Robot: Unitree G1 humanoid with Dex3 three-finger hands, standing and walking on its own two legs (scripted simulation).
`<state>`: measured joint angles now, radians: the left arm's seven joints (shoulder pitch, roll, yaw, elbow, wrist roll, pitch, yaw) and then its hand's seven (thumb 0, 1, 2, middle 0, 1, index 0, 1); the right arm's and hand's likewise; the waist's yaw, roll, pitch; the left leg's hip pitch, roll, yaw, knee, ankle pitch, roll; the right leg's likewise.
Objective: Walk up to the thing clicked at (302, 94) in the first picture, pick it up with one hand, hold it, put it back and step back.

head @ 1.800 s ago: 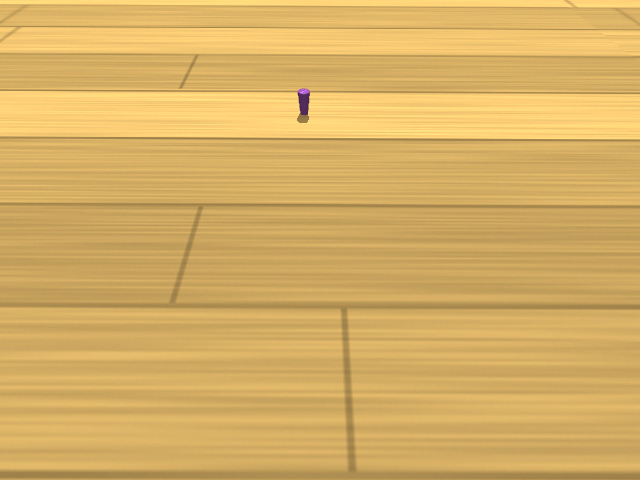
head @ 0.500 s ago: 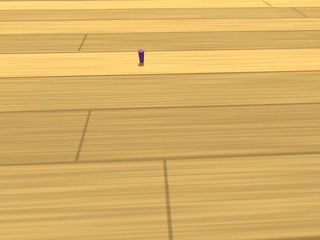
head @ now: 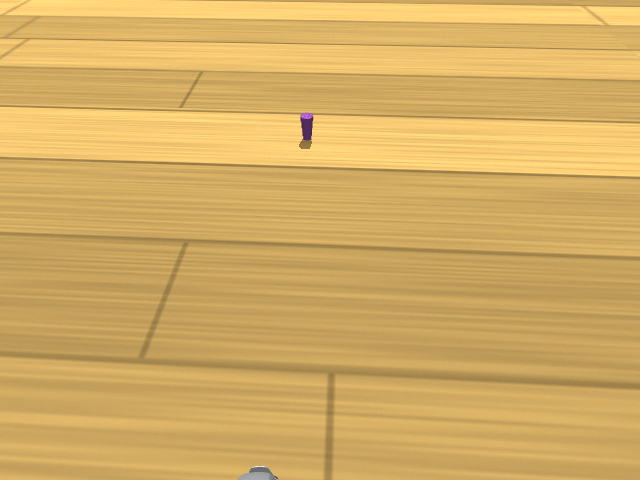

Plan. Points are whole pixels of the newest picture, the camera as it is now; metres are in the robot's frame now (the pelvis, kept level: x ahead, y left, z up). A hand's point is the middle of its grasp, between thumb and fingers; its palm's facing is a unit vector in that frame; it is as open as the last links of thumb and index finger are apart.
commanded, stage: walk up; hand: left
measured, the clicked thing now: (307, 127) +2.05 +0.17 -0.70
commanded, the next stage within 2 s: none
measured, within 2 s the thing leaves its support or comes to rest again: neither
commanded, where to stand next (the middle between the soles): +1.68 -0.03 m, yaw -4 degrees
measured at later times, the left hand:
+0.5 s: hand (203, 297) +0.47 +0.25 -0.13, palm faces -0.08 -0.90 -0.42, open 7.4 cm
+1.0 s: hand (220, 243) +0.64 +0.26 -0.17, palm faces -0.01 -0.93 -0.37, open 7.4 cm
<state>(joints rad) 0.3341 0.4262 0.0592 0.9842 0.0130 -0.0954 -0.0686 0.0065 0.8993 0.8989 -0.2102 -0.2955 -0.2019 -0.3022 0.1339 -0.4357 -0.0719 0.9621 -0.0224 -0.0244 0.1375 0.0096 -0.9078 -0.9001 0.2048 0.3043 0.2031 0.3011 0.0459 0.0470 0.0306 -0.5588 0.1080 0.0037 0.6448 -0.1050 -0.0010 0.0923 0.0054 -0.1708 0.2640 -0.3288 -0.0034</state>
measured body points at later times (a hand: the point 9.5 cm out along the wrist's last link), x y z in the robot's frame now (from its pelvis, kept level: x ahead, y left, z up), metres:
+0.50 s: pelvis +0.34 -0.04 -0.02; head +0.33 -0.06 +0.43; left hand +0.47 +0.30 -0.10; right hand +0.35 -0.38 -0.15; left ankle +0.21 +0.14 -0.73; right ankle +0.46 -0.17 -0.74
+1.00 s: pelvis +0.63 -0.02 -0.02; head +0.65 -0.01 +0.43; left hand +0.64 +0.31 -0.14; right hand +0.78 -0.34 -0.10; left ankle +0.72 +0.09 -0.74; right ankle +0.50 -0.17 -0.68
